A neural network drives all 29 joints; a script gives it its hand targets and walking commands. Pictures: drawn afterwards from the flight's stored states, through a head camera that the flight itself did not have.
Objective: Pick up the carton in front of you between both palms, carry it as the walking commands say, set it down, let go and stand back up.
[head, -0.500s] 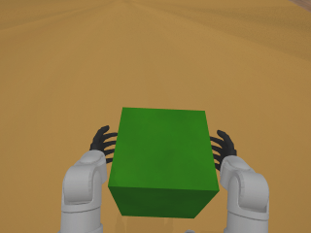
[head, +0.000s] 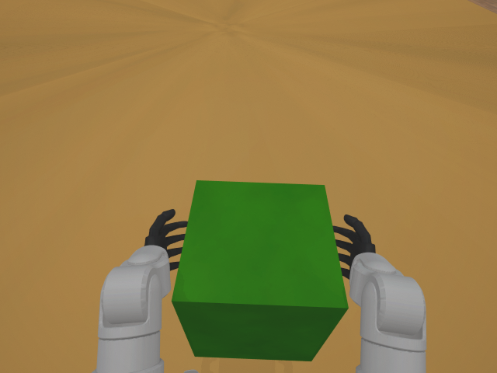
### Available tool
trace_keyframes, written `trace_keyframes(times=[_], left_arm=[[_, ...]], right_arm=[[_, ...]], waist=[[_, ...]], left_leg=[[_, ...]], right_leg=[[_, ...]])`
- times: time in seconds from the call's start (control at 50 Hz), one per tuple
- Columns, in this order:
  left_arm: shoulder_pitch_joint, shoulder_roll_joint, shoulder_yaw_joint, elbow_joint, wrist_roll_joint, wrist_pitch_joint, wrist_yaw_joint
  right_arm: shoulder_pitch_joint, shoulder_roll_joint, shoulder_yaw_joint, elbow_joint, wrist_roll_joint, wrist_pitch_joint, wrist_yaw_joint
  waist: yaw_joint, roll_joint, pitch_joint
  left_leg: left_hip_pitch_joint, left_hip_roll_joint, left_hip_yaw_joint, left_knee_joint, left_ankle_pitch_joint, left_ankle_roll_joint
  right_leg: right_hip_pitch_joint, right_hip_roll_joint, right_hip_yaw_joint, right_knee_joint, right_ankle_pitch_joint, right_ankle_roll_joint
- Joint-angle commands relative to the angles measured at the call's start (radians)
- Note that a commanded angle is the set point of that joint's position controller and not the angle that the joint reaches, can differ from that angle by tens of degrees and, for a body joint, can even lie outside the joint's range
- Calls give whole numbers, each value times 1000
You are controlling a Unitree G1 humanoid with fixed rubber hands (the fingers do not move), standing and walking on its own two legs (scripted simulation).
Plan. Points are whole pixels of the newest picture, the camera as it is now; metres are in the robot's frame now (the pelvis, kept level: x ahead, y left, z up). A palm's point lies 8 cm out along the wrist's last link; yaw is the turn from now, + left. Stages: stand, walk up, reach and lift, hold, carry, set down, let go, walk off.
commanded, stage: carry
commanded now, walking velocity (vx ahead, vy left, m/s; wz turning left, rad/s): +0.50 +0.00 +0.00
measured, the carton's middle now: (256, 274) +0.29 +0.00 +0.01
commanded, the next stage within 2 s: none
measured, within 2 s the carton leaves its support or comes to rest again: neither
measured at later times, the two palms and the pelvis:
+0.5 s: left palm (185, 140) +0.59 +0.18 +0.07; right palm (316, 146) +0.57 -0.12 +0.08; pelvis +0.32 +0.04 +0.00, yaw -3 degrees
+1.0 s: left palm (212, 86) +0.84 +0.15 +0.09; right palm (316, 89) +0.84 -0.15 +0.08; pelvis +0.57 +0.00 -0.01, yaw -1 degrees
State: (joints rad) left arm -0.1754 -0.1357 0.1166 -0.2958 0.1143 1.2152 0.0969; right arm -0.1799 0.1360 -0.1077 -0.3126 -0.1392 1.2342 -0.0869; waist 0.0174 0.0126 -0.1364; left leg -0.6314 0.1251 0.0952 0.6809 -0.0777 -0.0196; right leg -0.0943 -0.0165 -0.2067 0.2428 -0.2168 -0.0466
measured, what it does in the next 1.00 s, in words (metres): walks ahead: left foot, then right foot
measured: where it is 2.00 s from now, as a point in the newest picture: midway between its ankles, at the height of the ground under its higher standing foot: (252, 306)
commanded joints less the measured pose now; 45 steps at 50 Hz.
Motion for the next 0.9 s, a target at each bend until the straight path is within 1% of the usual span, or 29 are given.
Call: trace_keyframes(times=[0.0,0.08,0.1,0.12,0.14,0.16,0.18,0.2,0.22,0.24,0.26,0.28,0.3,0.34,0.38,0.44,0.52,0.56,0.6,0.62,0.64,0.66,0.68,0.7,0.72,0.74,0.76,0.8,0.88], left_arm=[[-449,-887,-695,-52,-426,15,-279],[-428,-873,-688,-16,-402,23,-274],[-430,-873,-689,-9,-401,22,-274],[-436,-873,-693,-5,-402,22,-274],[-439,-873,-697,-4,-403,21,-273],[-450,-868,-704,-11,-407,21,-274],[-499,-891,-724,-43,-422,26,-276],[-513,-910,-733,-36,-427,18,-280],[-518,-943,-736,-29,-432,4,-283],[-513,-968,-742,-37,-435,-12,-284],[-504,-986,-748,-41,-433,-25,-283],[-493,-998,-755,-50,-429,-37,-279],[-481,-1019,-760,-49,-428,-45,-274],[-435,-1021,-764,-59,-415,-61,-263],[-406,-1007,-765,-72,-400,-68,-253],[-387,-969,-764,-100,-395,-63,-246],[-398,-895,-754,-136,-409,-29,-245],[-401,-858,-741,-132,-415,-6,-249],[-391,-833,-727,-114,-413,13,-254],[-393,-823,-719,-104,-408,20,-257],[-401,-811,-707,-97,-406,28,-260],[-413,-803,-690,-71,-394,30,-263],[-384,-820,-681,-42,-400,25,-264],[-389,-852,-678,-54,-406,20,-266],[-405,-896,-683,-57,-411,14,-269],[-427,-932,-690,-66,-415,5,-273],[-450,-960,-697,-75,-419,-5,-277],[-473,-977,-699,-95,-429,-16,-282],[-440,-944,-706,-136,-435,-20,-285]], right_arm=[[-453,901,708,-33,412,-4,235],[-453,875,702,-16,421,10,248],[-454,873,699,-10,422,11,250],[-446,876,695,1,422,10,253],[-427,876,685,21,420,7,256],[-408,876,676,37,411,1,259],[-412,888,666,69,397,-14,262],[-404,921,673,67,413,-23,264],[-427,947,681,33,427,-33,266],[-441,981,693,14,435,-44,268],[-458,1006,704,-5,445,-55,270],[-468,1019,715,-22,453,-65,272],[-466,1020,719,-30,458,-71,274],[-430,1008,728,-42,465,-79,281],[-405,985,733,-56,467,-82,286],[-391,939,734,-88,468,-77,286],[-381,866,715,-114,449,-50,268],[-368,835,701,-104,430,-32,259],[-374,809,690,-94,419,-14,253],[-380,796,684,-88,414,-5,252],[-393,783,680,-79,412,1,251],[-441,802,697,-93,429,15,249],[-429,811,700,-85,435,20,251],[-431,841,706,-63,434,14,253],[-460,874,709,-69,437,4,255],[-486,901,718,-78,440,-6,256],[-507,923,730,-94,444,-15,254],[-500,963,747,-98,444,-29,247],[-469,946,744,-143,432,-39,232]], waist=[[2,-130,-119],[7,-161,-63],[5,-166,-71],[-6,-153,-102],[-20,-112,-169],[-45,-5,-256],[-51,271,-338],[-40,290,-293],[-41,206,-286],[-39,97,-292],[-32,35,-276],[-26,47,-270],[-26,83,-269],[-26,122,-245],[-28,124,-210],[-30,114,-155],[-34,126,-90],[-35,137,-70],[-18,129,-102],[-10,92,-136],[1,26,-200],[10,-187,-337],[10,-276,-366],[1,-229,-349],[-1,-178,-344],[-7,-126,-312],[-14,-122,-288],[-12,-142,-311],[-4,-165,-336]], left_leg=[[-11,-32,48,-102,63,6],[59,-54,86,-206,51,33],[119,-69,109,-227,17,42],[241,-106,155,-269,-10,49],[457,-131,176,-262,-61,56],[688,28,-51,-295,-193,91],[904,271,-511,-383,-244,238],[927,292,-606,-443,-61,260],[892,270,-483,-404,62,247],[836,252,-405,-386,111,216],[755,234,-331,-405,98,178],[694,211,-265,-435,33,146],[664,193,-216,-462,-11,138],[640,172,-154,-511,-73,146],[658,165,-121,-537,-58,161],[690,138,-58,-532,62,153],[715,119,13,-501,213,132],[728,106,58,-430,412,102],[694,70,127,-256,545,51],[626,35,150,-139,516,12],[489,10,137,24,243,-21],[241,-66,86,285,-154,-46],[127,-145,12,442,-482,-47],[115,-103,-68,475,-496,-22],[119,-70,-91,427,-475,-4],[156,-32,-100,295,-441,4],[214,-26,-89,142,-415,4],[307,-70,-32,5,-401,-4],[379,-62,18,-161,-193,-2]], right_leg=[[159,-226,124,-90,216,-72],[201,-229,93,-19,356,-49],[199,-227,78,36,434,-38],[172,-207,36,149,513,-21],[76,-172,-4,317,532,7],[-113,-142,-2,542,321,47],[-420,-13,14,850,53,98],[-599,26,121,982,-255,77],[-627,-30,181,1057,-254,46],[-621,-72,205,1043,-204,31],[-589,-106,218,972,-139,27],[-548,-120,213,902,-93,31],[-521,-113,189,856,-61,38],[-519,-110,155,752,-25,54],[-554,-110,124,640,21,71],[-563,-98,83,465,104,78],[-512,-61,26,319,193,57],[-442,-36,3,258,236,44],[-245,18,-58,160,301,39],[-86,22,-64,109,371,43],[110,-120,77,137,612,39],[410,-365,373,244,933,-119],[419,-413,504,161,986,-201],[351,-399,434,130,901,-188],[302,-371,369,115,825,-154],[220,-336,290,87,762,-114],[152,-297,229,68,693,-71],[113,-272,176,45,591,-72],[92,-257,113,90,517,-71]])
